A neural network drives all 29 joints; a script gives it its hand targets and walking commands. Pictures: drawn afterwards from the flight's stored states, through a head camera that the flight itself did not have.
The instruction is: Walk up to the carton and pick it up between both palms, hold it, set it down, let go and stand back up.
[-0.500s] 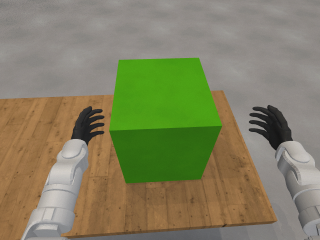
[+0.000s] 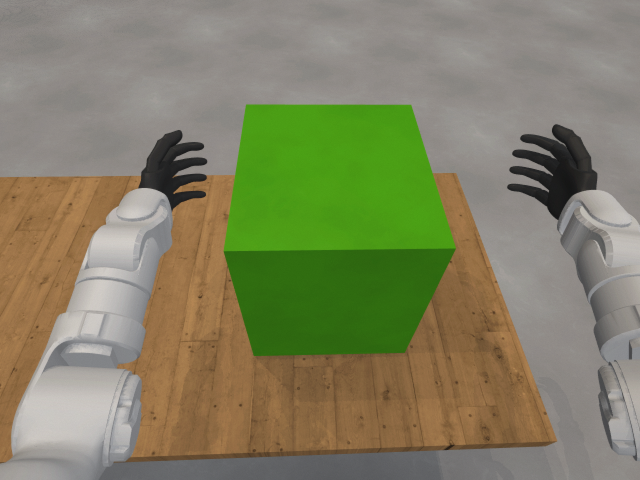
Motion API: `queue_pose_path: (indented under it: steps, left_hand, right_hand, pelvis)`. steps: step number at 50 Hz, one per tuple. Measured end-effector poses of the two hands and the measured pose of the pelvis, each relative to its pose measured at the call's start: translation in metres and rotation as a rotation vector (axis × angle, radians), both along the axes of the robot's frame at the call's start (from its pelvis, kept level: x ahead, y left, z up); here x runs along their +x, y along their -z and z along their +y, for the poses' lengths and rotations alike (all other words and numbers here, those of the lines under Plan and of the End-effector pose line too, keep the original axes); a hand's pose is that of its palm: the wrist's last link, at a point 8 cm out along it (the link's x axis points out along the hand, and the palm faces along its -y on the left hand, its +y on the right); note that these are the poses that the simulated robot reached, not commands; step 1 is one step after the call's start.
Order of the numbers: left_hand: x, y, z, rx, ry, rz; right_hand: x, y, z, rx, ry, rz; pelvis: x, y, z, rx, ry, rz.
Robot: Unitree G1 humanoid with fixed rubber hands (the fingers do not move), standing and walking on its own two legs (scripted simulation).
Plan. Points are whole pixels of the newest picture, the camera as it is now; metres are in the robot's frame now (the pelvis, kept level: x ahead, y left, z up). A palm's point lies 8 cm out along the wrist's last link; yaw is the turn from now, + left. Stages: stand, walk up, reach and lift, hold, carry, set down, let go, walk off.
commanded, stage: reach and lift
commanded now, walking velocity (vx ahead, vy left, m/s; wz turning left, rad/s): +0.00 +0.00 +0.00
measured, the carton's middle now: (329, 235) +0.48 +0.01 -0.01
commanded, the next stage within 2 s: none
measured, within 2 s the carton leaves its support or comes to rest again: neither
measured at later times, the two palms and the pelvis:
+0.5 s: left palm (167, 150) +0.47 +0.21 +0.16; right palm (554, 148) +0.48 -0.25 +0.18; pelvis +0.00 +0.00 +0.00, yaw +1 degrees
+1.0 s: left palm (191, 217) +0.45 +0.20 +0.06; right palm (526, 210) +0.46 -0.25 +0.09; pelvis -0.02 -0.01 -0.02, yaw -1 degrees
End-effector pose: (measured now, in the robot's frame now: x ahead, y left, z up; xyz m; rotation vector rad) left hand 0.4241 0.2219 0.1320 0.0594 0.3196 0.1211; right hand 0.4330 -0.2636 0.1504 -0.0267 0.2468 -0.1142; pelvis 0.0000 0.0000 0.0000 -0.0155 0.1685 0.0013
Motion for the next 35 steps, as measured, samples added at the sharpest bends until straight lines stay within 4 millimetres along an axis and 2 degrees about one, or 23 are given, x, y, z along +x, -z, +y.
queue_pose_path:
  steps: [15,23,27,35]
  left_hand:
    - [0.028,-0.025,-0.003,0.009,-0.004,0.000]
    - [0.041,-0.034,-0.006,0.019,-0.003,-0.012]
    - [0.044,-0.026,-0.009,0.023,0.009,-0.013]
    - [0.032,0.014,-0.016,0.032,0.029,-0.013]
  right_hand:
    - [0.035,-0.026,0.008,0.031,-0.019,-0.006]
    - [0.048,-0.030,0.013,0.029,-0.009,0.002]
    - [0.049,-0.021,0.016,0.012,-0.007,0.011]
    - [0.037,0.018,0.022,-0.022,-0.009,0.035]
  pelvis:
    - [0.003,0.002,-0.002,-0.006,-0.005,0.055]
    - [0.003,0.003,-0.004,-0.008,-0.013,0.090]
    - [0.003,0.004,-0.004,-0.008,-0.011,0.102]
    - [-0.001,0.006,-0.001,-0.008,-0.004,0.125]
